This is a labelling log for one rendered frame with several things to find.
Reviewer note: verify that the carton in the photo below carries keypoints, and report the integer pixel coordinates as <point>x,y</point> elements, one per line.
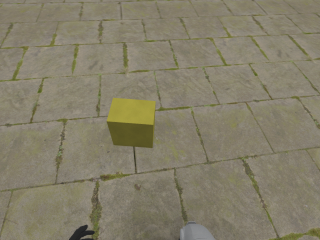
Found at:
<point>131,122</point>

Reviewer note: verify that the robot right shin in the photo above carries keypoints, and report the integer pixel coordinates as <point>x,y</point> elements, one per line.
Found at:
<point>191,222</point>

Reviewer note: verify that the left robot hand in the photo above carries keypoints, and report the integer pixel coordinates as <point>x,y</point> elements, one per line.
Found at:
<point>81,232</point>

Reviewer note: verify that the right robot thigh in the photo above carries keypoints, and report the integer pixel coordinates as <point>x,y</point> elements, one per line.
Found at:
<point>195,232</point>

